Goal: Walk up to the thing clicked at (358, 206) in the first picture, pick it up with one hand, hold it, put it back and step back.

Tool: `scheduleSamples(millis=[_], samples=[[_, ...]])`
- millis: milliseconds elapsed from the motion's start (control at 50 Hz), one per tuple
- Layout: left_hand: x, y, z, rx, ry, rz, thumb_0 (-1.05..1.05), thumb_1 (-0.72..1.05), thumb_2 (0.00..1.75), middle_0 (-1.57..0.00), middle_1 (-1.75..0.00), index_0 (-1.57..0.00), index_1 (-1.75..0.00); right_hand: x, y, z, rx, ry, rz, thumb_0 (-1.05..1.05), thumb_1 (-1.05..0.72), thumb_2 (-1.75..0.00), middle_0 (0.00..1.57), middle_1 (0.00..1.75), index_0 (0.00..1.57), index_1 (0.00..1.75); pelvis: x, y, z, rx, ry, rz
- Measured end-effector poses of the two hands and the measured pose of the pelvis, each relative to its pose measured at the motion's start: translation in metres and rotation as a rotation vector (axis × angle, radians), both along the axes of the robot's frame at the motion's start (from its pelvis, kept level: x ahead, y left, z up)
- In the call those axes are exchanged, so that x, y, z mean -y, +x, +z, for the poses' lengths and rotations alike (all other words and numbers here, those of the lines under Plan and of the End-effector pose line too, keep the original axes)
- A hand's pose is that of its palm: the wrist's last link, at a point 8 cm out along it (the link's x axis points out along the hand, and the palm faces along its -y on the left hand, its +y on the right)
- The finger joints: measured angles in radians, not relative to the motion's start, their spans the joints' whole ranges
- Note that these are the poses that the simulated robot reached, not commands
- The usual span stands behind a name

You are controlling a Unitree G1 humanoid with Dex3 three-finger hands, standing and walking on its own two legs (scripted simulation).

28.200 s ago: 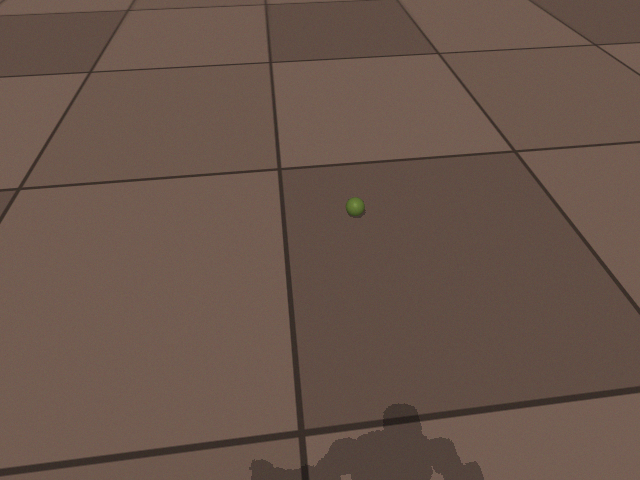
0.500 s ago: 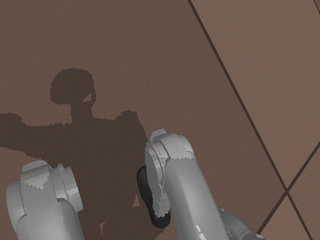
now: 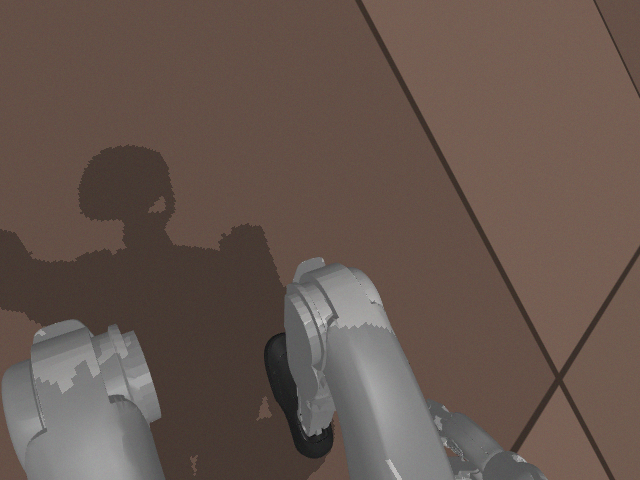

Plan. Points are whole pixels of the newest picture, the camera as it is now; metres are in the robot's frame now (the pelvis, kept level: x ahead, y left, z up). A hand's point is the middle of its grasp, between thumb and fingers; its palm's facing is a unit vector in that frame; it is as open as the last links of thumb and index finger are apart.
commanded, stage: close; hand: left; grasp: from above
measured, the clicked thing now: out of the picture +0.42 +0.40 -0.25
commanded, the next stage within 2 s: settle in 1.42 s
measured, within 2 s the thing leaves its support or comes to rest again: leaves its support in 1.84 s
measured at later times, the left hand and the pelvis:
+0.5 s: hand out of the picture +0.40 +0.39 -0.23, palm faces -0.44 -0.18 -0.88, open 12.1 cm; pelvis +0.00 +0.00 +0.00, yaw +0 degrees
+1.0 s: hand out of the picture +0.40 +0.39 -0.23, palm faces -0.44 -0.15 -0.89, open 10.8 cm; pelvis +0.00 +0.00 +0.00, yaw +0 degrees
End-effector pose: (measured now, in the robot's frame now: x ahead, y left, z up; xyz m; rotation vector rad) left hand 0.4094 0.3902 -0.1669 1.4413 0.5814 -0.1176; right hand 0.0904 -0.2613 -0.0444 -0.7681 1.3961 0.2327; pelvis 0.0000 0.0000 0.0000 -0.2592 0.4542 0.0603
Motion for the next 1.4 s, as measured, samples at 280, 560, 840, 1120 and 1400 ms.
scheduleSamples(millis=[280, 560, 840, 1120, 1400], samples=[[-0.004, 0.006, -0.003, -0.023, 0.009, 0.051, 0.0, -0.35, 0.92, -0.16, -1.14, -0.2, -1.09, -0.008, -0.011, -0.003, -0.016, 0.039, -0.012, 0.0, -0.9, -0.9, 0.2, 0.3, 0.2, 0.3, -0.001, 0.001, 0.0, -0.007, -0.002, -0.002], [-0.004, -0.002, -0.005, -0.032, -0.024, 0.028, 0.0, -0.23, 0.93, -0.24, -1.1, -0.26, -1.06, -0.003, 0.0, 0.001, -0.014, 0.023, 0.006, 0.0, -0.9, -0.9, 0.2, 0.3, 0.2, 0.3, 0.0, 0.001, 0.003, -0.007, -0.006, 0.001], [-0.003, -0.004, -0.006, -0.019, -0.014, 0.012, -0.01, -0.17, 0.87, -0.3, -1.06, -0.37, -1.03, -0.003, 0.002, 0.001, 0.007, 0.017, 0.028, 0.0, -0.9, -0.9, 0.2, 0.3, 0.2, 0.3, -0.001, -0.001, -0.001, 0.015, -0.003, -0.002], [-0.003, 0.0, -0.004, -0.024, -0.003, 0.02, -0.02, -0.14, 0.77, -0.36, -1.0, -0.48, -0.98, -0.007, -0.013, -0.001, 0.002, 0.037, 0.015, 0.0, -0.9, -0.9, 0.2, 0.3, 0.2, 0.3, -0.001, -0.003, -0.003, 0.022, -0.004, -0.007], [-0.004, 0.003, -0.002, -0.023, -0.005, 0.024, -0.03, -0.13, 0.67, -0.43, -0.94, -0.56, -0.9, -0.004, -0.011, 0.001, -0.004, 0.037, 0.017, 0.0, -0.9, -0.9, 0.2, 0.3, 0.2, 0.3, 0.0, -0.001, -0.002, 0.016, -0.003, -0.006]])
